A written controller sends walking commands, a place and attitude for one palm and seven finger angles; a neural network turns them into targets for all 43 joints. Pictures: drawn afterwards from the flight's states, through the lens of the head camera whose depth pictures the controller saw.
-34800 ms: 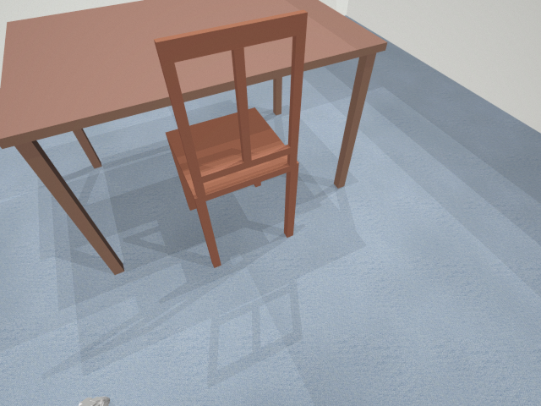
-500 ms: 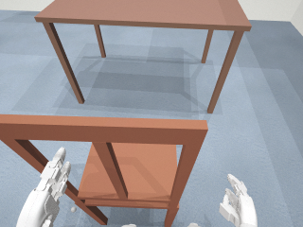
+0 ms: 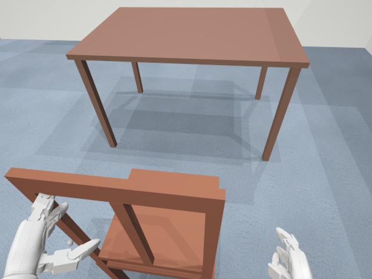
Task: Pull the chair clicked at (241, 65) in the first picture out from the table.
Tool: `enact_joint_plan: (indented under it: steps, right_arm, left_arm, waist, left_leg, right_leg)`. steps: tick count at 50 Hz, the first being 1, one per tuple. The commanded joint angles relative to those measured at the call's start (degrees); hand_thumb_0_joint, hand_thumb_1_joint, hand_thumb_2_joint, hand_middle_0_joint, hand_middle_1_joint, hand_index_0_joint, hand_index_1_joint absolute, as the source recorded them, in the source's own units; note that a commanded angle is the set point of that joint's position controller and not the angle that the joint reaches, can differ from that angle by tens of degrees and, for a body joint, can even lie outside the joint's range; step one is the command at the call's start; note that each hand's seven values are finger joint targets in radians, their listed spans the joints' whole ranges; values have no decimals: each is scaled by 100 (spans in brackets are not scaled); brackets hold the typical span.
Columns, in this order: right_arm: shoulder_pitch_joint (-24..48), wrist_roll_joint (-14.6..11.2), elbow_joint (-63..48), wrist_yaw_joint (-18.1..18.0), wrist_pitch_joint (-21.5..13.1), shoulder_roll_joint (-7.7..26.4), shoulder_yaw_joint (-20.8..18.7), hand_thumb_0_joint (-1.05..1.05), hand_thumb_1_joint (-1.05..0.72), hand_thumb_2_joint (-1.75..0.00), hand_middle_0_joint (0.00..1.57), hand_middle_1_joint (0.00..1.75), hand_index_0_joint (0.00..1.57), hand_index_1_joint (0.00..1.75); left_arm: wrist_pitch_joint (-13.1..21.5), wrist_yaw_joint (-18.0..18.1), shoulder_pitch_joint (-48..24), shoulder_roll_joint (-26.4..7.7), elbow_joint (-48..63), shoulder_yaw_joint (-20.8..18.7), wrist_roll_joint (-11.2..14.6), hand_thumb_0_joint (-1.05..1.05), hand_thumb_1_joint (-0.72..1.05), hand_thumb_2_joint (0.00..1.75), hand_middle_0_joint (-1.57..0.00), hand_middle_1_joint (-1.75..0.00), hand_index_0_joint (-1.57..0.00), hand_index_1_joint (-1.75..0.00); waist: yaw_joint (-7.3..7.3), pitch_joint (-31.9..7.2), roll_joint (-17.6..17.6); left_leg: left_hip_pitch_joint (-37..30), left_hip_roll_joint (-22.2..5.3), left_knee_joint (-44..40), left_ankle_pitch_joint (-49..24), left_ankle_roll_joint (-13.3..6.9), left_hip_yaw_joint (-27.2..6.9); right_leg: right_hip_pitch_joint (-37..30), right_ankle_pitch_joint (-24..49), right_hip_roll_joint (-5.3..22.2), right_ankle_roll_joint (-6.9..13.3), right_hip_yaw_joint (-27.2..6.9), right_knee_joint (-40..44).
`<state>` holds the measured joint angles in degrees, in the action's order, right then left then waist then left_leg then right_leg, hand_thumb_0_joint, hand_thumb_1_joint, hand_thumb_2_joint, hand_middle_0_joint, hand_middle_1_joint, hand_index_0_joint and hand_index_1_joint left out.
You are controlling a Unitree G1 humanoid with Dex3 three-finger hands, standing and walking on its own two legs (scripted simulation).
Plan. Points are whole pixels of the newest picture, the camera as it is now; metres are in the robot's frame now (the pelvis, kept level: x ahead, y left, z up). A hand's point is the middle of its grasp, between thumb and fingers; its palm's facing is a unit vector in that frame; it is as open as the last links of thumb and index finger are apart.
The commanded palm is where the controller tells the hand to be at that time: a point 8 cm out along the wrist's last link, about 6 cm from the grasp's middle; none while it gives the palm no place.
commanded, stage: draw the hand back to the body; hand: left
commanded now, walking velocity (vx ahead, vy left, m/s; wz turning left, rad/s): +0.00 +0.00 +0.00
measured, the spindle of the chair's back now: (137, 237) +0.22 +0.15 -0.05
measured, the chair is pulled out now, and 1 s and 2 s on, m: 0.72 0.71 0.77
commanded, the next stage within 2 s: step back with the hand held close in 0.62 s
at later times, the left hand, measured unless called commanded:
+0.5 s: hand (61, 231) +0.17 +0.25 +0.09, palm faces +0.32 -0.82 -0.47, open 7.3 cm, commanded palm +0.14 +0.29 +0.18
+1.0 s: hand (56, 234) +0.16 +0.25 +0.09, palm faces +0.24 -0.84 -0.49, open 7.2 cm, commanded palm +0.12 +0.30 +0.18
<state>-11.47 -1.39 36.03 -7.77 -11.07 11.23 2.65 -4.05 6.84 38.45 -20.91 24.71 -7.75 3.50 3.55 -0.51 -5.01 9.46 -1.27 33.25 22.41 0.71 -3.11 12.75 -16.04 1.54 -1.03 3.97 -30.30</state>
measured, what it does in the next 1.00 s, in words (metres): stands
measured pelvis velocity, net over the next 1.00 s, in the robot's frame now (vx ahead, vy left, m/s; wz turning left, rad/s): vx -0.03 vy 0.00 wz -0.03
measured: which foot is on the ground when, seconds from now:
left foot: down 0.00-1.00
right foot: down 0.00-1.00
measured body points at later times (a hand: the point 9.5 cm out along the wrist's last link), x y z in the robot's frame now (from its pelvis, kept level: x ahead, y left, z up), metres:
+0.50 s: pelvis +0.01 -0.01 +0.01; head +0.01 -0.03 +0.45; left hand +0.15 +0.29 +0.11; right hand +0.21 -0.22 -0.08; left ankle -0.05 +0.13 -0.73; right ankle +0.00 -0.13 -0.73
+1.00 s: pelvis -0.03 +0.00 +0.01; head +0.02 -0.01 +0.45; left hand +0.15 +0.30 +0.12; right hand +0.16 -0.23 -0.08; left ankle -0.05 +0.13 -0.73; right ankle +0.00 -0.13 -0.73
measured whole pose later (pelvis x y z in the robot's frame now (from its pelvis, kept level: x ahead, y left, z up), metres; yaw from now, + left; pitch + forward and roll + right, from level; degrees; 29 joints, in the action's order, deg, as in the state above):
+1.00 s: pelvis -0.03 +0.00 +0.01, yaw -2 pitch -2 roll +0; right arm -7.9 -2.2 32.5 -7.2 -6.1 12.7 1.4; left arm -6.1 7.3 32.4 -24.2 24.0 -15.0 6.0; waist 2.5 8.2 -1.7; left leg 8.2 -0.1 25.9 15.8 0.6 -0.8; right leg 13.6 -10.3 2.5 -1.2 1.7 -25.9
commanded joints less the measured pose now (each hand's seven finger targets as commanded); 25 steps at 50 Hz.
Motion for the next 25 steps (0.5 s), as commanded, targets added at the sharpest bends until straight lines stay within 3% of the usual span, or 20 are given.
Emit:
enact_joint_plan:
  steps: [1, 3, 5, 6, 8, 11, 12, 14, 16, 18, 20, 23, 24, 25]
  right_arm:
    - [778, 24, -824, -32, -404, 616, -236, 0, -90, -90, 20, 30, 20, 30]
    - [786, 30, -775, -8, -477, 589, -205, 0, -90, -90, 20, 30, 20, 30]
    - [724, 41, -711, -6, -531, 639, -204, 0, -90, -90, 20, 30, 20, 30]
    - [794, 44, -694, -8, -555, 657, -221, 0, -90, -90, 20, 30, 20, 30]
    - [790, 28, -669, 8, -611, 657, -194, 0, -90, -90, 20, 30, 20, 30]
    - [751, 18, -601, 8, -681, 697, -168, 0, -90, -90, 20, 30, 20, 30]
    - [721, 2, -599, 19, -691, 691, -165, 0, -90, -90, 20, 30, 20, 30]
    - [755, -1, -606, 42, -714, 700, -165, 0, -90, -90, 20, 30, 20, 30]
    - [790, 5, -591, 51, -747, 707, -148, 0, -90, -90, 20, 30, 20, 30]
    - [799, 1, -581, 66, -751, 705, -165, 0, -90, -90, 20, 30, 20, 30]
    - [855, 6, -558, 76, -768, 721, -159, 0, -90, -90, 20, 30, 20, 30]
    - [831, 4, -581, 77, -761, 720, -159, 0, -90, -90, 20, 30, 20, 30]
    - [846, 7, -591, 77, -761, 714, -147, 0, -90, -90, 20, 30, 20, 30]
    - [879, 9, -565, 76, -772, 722, -144, 0, -90, -90, 20, 30, 20, 30]
  left_arm:
    - [743, 414, -1100, -1253, 2017, -1696, -87, 0, 50, 71, -15, -22, -15, -22]
    - [750, 426, -1188, -1264, 2043, -1748, -96, 0, 57, 74, -16, -23, -16, -23]
    - [758, 464, -1491, -1505, 2245, -1924, -108, 0, 65, 78, -16, -25, -16, -25]
    - [742, 476, -1522, -1525, 2268, -1984, -84, 0, 68, 80, -17, -26, -17, -26]
    - [739, 488, -1686, -1575, 2330, -2021, -84, 0, 75, 83, -18, -27, -18, -27]
    - [726, 528, -2030, -1836, 2574, -2203, -95, 0, 86, 88, -19, -29, -19, -29]
    - [707, 542, -2075, -1865, 2551, -2251, -83, 0, 90, 90, -20, -30, -20, -30]
    - [700, 519, -2018, -1763, 2532, -2174, -71, 0, 90, 90, -20, -30, -20, -30]
    - [679, 508, -2002, -1767, 2597, -2167, -74, 0, 90, 90, -20, -30, -20, -30]
    - [672, 501, -1931, -1725, 2518, -2152, -64, 0, 90, 90, -20, -30, -20, -30]
    - [648, 486, -1983, -1752, 2514, -2170, -62, 0, 90, 90, -20, -30, -20, -30]
    - [661, 478, -2031, -1722, 2502, -2150, -63, 0, 90, 90, -20, -30, -20, -30]
    - [670, 478, -2040, -1729, 2527, -2150, -65, 0, 90, 90, -20, -30, -20, -30]
    - [642, 469, -2040, -1751, 2521, -2159, -76, 0, 90, 90, -20, -30, -20, -30]
  waist:
    - [29, -538, -319]
    - [59, -678, -387]
    - [64, -844, -509]
    - [75, -719, -505]
    - [94, -872, -448]
    - [103, -931, -870]
    - [107, -968, -707]
    - [113, -998, -613]
    - [136, -1009, -783]
    - [121, -1033, -521]
    - [118, -1033, -696]
    - [116, -1037, -457]
    - [128, -1022, -483]
    - [130, -1038, -765]
  left_leg:
    - [26, -149, -801, -2051, -36, 61]
    - [-79, -148, -804, -2295, -47, 98]
    - [-185, -136, -812, -2479, -36, 83]
    - [-204, -140, -832, -2547, -33, 88]
    - [-293, -147, -820, -2694, -46, 103]
    - [-342, -132, -796, -2957, -23, 93]
    - [-356, -146, -807, -3013, -14, 78]
    - [-435, -149, -802, -3144, -28, 89]
    - [-424, -147, -803, -3272, -12, 72]
    - [-469, -151, -791, -3316, -28, 107]
    - [-423, -137, -796, -3219, -20, 113]
    - [-450, -150, -843, -3115, -36, 115]
    - [-418, -151, -869, -3107, -29, 83]
    - [-407, -133, -866, -3036, -19, 95]
  right_leg:
    - [-736, 1497, 211, 346, -163, 530]
    - [-864, 1681, 230, 331, -134, 529]
    - [-1010, 1833, 258, 333, -129, 529]
    - [-954, 1930, 242, 338, -185, 537]
    - [-1023, 2020, 255, 313, -160, 510]
    - [-1095, 2195, 290, 333, -204, 475]
    - [-1108, 2198, 287, 319, -168, 443]
    - [-1107, 2296, 282, 302, -166, 432]
    - [-1143, 2341, 293, 316, -185, 414]
    - [-1146, 2434, 278, 290, -156, 425]
    - [-1168, 2396, 281, 308, -210, 446]
    - [-1141, 2329, 269, 282, -172, 445]
    - [-1146, 2252, 265, 284, -156, 417]
    - [-1145, 2163, 268, 309, -229, 452]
